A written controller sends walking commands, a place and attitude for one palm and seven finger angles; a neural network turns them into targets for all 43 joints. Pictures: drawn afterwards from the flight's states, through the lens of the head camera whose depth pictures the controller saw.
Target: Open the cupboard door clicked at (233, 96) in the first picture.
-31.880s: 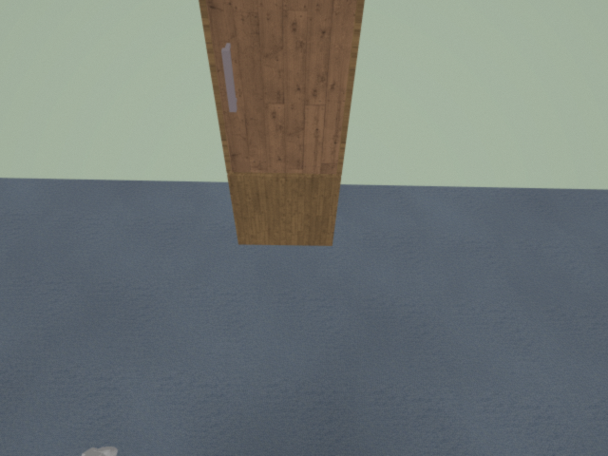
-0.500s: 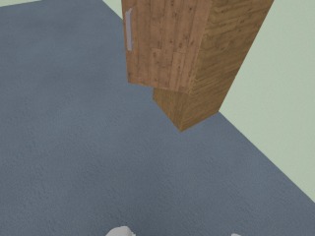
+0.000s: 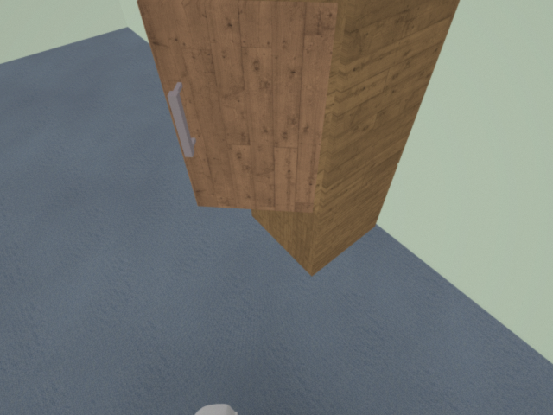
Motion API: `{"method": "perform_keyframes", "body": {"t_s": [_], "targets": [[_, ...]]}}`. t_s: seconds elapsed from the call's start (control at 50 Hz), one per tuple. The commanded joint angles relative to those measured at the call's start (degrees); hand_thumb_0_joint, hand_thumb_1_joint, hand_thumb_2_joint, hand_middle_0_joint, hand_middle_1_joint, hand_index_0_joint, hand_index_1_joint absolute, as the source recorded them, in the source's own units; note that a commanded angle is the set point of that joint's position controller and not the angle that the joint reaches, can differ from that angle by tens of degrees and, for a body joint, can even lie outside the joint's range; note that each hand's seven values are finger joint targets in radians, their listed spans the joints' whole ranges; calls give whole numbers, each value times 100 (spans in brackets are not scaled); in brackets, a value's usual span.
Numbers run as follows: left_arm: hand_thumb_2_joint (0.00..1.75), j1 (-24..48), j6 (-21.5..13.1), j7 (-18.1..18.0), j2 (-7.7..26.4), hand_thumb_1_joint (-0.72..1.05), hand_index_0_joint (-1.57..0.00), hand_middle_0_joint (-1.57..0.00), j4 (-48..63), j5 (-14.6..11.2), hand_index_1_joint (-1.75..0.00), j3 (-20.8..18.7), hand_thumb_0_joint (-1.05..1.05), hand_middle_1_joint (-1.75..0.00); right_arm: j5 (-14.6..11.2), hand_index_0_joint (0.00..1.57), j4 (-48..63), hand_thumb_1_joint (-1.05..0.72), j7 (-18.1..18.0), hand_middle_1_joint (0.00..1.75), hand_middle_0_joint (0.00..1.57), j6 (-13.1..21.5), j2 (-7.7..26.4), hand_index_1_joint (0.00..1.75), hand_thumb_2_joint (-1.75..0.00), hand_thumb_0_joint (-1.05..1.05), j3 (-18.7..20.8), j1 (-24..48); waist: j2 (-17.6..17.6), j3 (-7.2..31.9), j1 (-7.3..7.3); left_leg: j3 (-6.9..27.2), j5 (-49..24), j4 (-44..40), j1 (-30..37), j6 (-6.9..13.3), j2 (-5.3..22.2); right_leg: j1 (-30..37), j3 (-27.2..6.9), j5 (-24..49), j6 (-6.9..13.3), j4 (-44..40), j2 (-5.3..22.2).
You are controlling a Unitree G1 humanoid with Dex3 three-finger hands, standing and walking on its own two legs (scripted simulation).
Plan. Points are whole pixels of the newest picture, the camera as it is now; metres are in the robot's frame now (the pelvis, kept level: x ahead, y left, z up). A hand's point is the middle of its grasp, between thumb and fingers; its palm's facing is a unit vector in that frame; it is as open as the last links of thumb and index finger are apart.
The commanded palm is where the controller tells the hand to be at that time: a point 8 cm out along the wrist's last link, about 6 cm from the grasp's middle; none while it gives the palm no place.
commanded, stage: take the last steps up to it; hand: left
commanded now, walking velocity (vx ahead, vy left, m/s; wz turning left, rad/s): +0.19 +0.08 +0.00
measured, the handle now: (184, 121) +0.72 +0.25 +0.00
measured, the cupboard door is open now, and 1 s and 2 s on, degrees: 46 46 46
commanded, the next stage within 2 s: come to a stop and stand still in 0.08 s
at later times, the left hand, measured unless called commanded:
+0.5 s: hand (141, 409) +0.16 +0.24 -0.19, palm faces +0.01 -0.98 -0.18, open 7.4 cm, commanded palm none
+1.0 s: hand (180, 402) +0.17 +0.18 -0.18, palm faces +0.01 -0.98 -0.19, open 7.2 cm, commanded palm none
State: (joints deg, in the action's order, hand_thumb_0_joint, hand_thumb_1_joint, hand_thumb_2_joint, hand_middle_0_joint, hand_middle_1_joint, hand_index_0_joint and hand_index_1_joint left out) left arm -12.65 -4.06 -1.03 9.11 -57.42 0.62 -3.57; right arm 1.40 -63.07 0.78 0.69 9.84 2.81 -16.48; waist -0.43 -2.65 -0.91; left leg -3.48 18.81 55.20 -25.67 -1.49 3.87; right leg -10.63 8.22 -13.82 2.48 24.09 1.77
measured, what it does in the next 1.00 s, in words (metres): walks ahead: left foot, then right foot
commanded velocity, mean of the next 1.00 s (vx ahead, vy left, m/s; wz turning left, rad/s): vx -0.06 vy -0.05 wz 0.00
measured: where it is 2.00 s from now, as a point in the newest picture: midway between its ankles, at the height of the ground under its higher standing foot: outside the picture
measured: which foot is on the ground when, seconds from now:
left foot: up 0.00-0.18, down 0.20-1.00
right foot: down 0.00-0.20, up 0.22-0.62, down 0.64-1.00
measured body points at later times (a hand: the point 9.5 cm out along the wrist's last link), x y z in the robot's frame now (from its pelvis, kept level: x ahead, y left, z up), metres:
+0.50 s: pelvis +0.11 +0.06 -0.01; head +0.15 +0.08 +0.44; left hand +0.16 +0.30 -0.17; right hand +0.19 -0.18 -0.15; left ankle +0.16 +0.15 -0.74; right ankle +0.09 -0.07 -0.69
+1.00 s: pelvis +0.12 +0.00 +0.00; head +0.13 +0.01 +0.45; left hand +0.17 +0.23 -0.16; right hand +0.10 -0.22 -0.16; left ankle +0.12 +0.13 -0.74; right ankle +0.09 -0.10 -0.74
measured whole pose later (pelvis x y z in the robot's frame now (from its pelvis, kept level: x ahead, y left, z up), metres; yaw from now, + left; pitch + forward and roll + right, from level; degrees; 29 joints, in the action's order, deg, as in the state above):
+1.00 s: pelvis +0.12 +0.00 +0.00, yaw -2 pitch +0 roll +0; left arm -11.3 0.9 -1.4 10.4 -61.6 -0.1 -1.2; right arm 1.0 -65.1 -1.5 -0.7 7.8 0.8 -15.6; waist 1.0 -1.7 -0.4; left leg -1.7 14.1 26.9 -12.5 -1.2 2.4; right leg -9.4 4.1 -16.1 1.1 25.7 0.0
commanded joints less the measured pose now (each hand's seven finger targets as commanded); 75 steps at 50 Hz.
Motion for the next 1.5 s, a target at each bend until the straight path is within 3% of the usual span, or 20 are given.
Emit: {"method": "perform_keyframes", "body": {"t_s": [0.0, 0.08, 0.14, 0.18, 0.2, 0.28, 0.44, 0.58, 0.62, 0.64, 0.74, 0.78, 0.82, 0.88, 1.02, 1.22, 1.24, 1.28, 1.34, 1.48], "targets": [[90, -704, -98, 57, 745, 90, -20, -20, -136, 65, -30, -93, 0, -30, -40, 20, 455, -90, 45, 30, 20, 114, 14, 30, -90, 0, -12, 217, 627, 213, 235, -198, -391, -1194, -287, -112, 18, 695, -800, 2423, 634, -993, 1424], [90, -673, -20, 56, 936, 90, -20, -20, -291, 62, -30, -105, 0, -30, -30, 20, 569, -90, 67, 30, 20, 167, 135, 30, -90, 0, -11, 425, 942, 55, 223, -293, -657, -2075, 252, -11, -149, 502, -736, 1806, 493, -763, 1400], [90, -524, 82, 54, 804, 90, -20, -20, -300, 50, -30, -76, 0, -30, -2, 20, 322, -90, 7, 30, 20, 242, 488, 30, -90, 0, 47, -328, 335, 91, -213, -261, -1088, -2909, 1916, 112, -197, -459, -475, 938, 217, 215, 1036], [90, -832, 140, 45, 318, 90, -20, -20, -139, -14, -30, 49, 0, -30, 87, 20, 196, -90, -154, 30, 20, 224, 1369, 30, -90, 0, 212, -1266, -1600, 810, -414, 2168, -2545, -3558, 3041, 1071, 1797, -1722, 73, -2195, -218, 2894, -88], [90, -681, 188, -24, 374, 90, -20, -20, -100, 2, -30, 118, 0, -30, 67, 20, 300, -90, -223, 30, 20, 167, 1202, 30, -90, 0, 120, -922, -981, 671, -286, 2143, -2736, -3660, 2293, 1233, 1940, -1514, -543, -2318, -155, 3390, 90], [90, -780, 468, -34, 357, 90, -20, -20, -377, -33, -30, 107, 0, -30, 5, 20, 557, -90, -375, 30, 20, 77, 825, 30, -90, 0, -62, 417, -723, 284, 137, 1175, -3412, -3763, 1084, 1148, 1618, -868, -810, -1694, -355, 2915, 354], [90, -448, 750, 31, 507, 90, -20, -20, 172, 61, -30, -102, 0, -30, 27, 20, 655, -90, -423, 30, 20, -105, 1166, 30, -90, 0, 215, 551, -777, 572, 82, 928, -2916, -3640, 1252, 1198, 1752, -1316, -793, -1332, -387, 3139, 105], [90, -653, 601, 10, 585, 90, -20, -20, 246, 69, -30, -73, 0, -30, -23, 20, 717, -90, -276, 30, 20, -172, 1074, 30, -90, 0, 281, 512, -663, 686, 227, 606, -1376, -3127, 751, 671, 1053, 215, -434, 110, -287, 346, -8], [90, -372, 503, -33, 1213, 90, -20, -20, 359, 131, -30, -109, 0, -30, -88, 20, 812, -90, -196, 30, 20, -203, 487, 30, -90, 0, 176, 330, 1171, 353, 79, -166, 390, -2139, 113, 56, 15, 118, -1965, 397, 258, -756, 1384], [90, -173, 500, -24, 1353, 90, -20, -20, 446, 119, -30, -61, 0, -30, -78, 20, 904, -90, -151, 30, 20, -260, 411, 30, -90, 0, 124, 492, 1119, 239, 149, -64, 1017, -1421, 462, 16, -243, -684, -2106, 62, 617, -1065, 1810], [90, 322, 395, -66, 948, 90, -20, -20, 254, 42, -30, 69, 0, -30, -63, 20, 495, -90, -186, 30, 20, -246, 340, 30, -90, 0, 34, 60, 998, 210, -108, 114, 26, -2062, 981, 3, -205, -298, -1262, 1812, 493, -230, 1058], [90, 93, 374, -49, 791, 90, -20, -20, 101, -38, -30, 126, 0, -30, -50, 20, 336, -90, -213, 30, 20, -121, 476, 30, -90, 0, -21, -71, 214, 393, -28, 557, -1783, -3027, 1610, 148, 165, -328, -1063, 1444, 86, 169, 679], [90, -38, 419, -61, 631, 90, -20, -20, 50, -44, -30, 147, 0, -30, -23, 20, 299, -90, -262, 30, 20, -66, 730, 30, -90, 0, -44, 54, -184, 165, 139, 988, -1741, -3304, 1082, 365, 581, 4, -953, 407, -125, -53, 323], [90, -141, 436, -44, 658, 90, -20, -20, -175, -47, -30, 122, 0, -30, -44, 20, 144, -90, -297, 30, 20, -28, 580, 30, -90, 0, -88, 118, -643, 206, 180, 761, -1762, -3392, 1195, 281, 396, 232, -920, 609, -106, -106, 363], [90, -185, 371, -47, 620, 90, -20, -20, -384, -39, -30, 157, 0, -30, -53, 20, -42, -90, -297, 30, 20, -64, 417, 30, -90, 0, -101, -86, 175, 17, 82, 479, -1219, -3394, 1465, 151, 224, 65, -1063, 587, -33, -537, 477], [90, -513, 313, -79, 508, 90, -20, -20, -602, -32, -30, 202, 0, -30, -58, 20, -160, -90, -309, 30, 20, -47, 327, 30, -90, 0, -154, -153, 146, -85, 70, 390, -1376, -3422, 1658, 139, 210, 73, -1083, 906, -25, -614, 489], [90, -1161, 127, -338, 579, 90, -20, -20, -749, 88, -30, 238, 0, -30, -118, 20, 287, -90, -229, 30, 20, 83, 506, 30, -90, 0, -147, 445, 121, -340, 335, 136, -1333, -2080, 1129, 34, 164, -119, -1512, 3552, -289, -478, 830], [90, -623, 71, -266, 756, 90, -20, -20, -358, 49, -30, 241, 0, -30, -93, 20, 383, -90, -188, 30, 20, 23, 171, 30, -90, 0, -166, -224, -41, 287, -158, 251, -222, -2429, 1319, 130, 35, -133, -1417, 1700, 180, -313, 913], [90, -749, 95, -210, 570, 90, -20, -20, -304, 17, -30, 249, 0, -30, -61, 20, 448, -90, -209, 30, 20, 103, 333, 30, -90, 0, -185, -275, -327, 452, -16, 402, -1818, -2627, 1432, 282, 217, 53, -990, 1588, 70, 224, 427], [90, -722, 241, -146, 530, 90, -20, -20, -251, 16, -30, 286, 0, -30, -57, 20, 501, -90, -243, 30, 20, 75, 444, 30, -90, 0, -215, -143, 184, -257, 65, 483, -1121, -2989, 1148, 333, 172, -314, -1047, 479, -9, 67, 322]]}}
